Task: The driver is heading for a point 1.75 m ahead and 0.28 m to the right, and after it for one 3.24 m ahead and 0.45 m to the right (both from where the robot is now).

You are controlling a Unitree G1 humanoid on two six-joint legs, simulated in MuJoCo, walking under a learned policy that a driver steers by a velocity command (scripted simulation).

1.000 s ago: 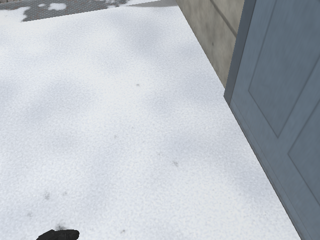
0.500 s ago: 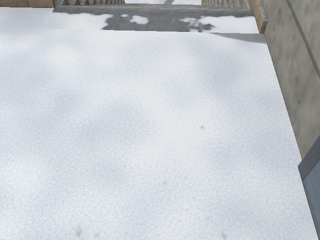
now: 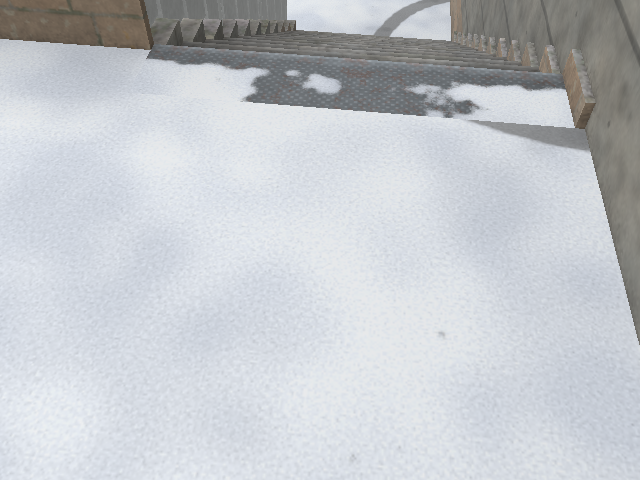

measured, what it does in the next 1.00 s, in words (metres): shifts its weight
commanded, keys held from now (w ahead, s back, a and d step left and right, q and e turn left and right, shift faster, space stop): no key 0.82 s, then w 0.18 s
